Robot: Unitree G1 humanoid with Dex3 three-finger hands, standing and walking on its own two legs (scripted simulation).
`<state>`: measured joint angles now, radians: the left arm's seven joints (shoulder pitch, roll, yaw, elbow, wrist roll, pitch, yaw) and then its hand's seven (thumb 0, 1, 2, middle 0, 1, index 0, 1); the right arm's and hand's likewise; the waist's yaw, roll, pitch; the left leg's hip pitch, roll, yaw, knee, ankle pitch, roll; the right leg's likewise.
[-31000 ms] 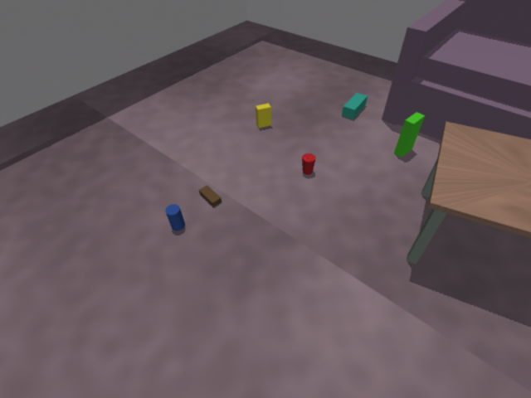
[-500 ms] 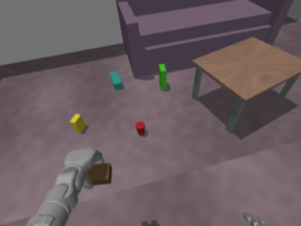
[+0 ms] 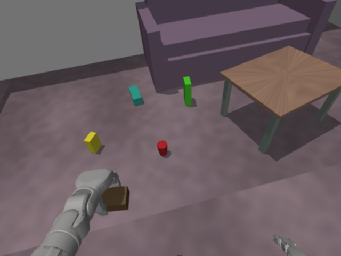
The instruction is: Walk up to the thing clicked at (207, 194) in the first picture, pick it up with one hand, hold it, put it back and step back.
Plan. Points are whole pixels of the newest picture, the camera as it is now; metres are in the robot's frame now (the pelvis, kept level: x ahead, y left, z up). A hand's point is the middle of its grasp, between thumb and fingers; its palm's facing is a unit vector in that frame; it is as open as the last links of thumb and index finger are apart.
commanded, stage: hold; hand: left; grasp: from above
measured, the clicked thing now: (105, 199) +0.30 +0.22 -0.08
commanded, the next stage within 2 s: crouch in 0.66 s
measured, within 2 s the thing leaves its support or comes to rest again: neither
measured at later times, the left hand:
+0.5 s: hand (98, 198) +0.29 +0.22 -0.04, palm faces -0.44 -0.06 -0.90, open 8.2 cm
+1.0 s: hand (98, 204) +0.28 +0.23 -0.06, palm faces -0.47 -0.06 -0.88, open 8.2 cm
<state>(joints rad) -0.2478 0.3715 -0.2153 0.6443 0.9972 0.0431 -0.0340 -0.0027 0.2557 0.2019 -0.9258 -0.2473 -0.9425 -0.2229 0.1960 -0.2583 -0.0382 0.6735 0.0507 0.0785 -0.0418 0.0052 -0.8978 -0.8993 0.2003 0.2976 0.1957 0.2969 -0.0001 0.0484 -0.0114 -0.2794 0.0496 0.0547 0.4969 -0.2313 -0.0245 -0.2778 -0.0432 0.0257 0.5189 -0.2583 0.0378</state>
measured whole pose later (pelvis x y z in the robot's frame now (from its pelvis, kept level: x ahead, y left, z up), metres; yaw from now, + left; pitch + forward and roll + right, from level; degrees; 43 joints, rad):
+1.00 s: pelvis +0.00 +0.00 +0.00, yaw +0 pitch +2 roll +0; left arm -0.26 0.38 -0.19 0.75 1.03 -0.02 0.04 0.00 0.27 0.19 -0.91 -0.26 -0.93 -0.24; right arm 0.19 -0.25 -0.04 0.68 0.04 0.08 -0.04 0.00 -0.90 -0.90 0.20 0.30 0.20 0.30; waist -0.01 0.03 0.01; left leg -0.30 0.04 0.05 0.50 -0.22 -0.02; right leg -0.29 -0.05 0.02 0.51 -0.25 0.04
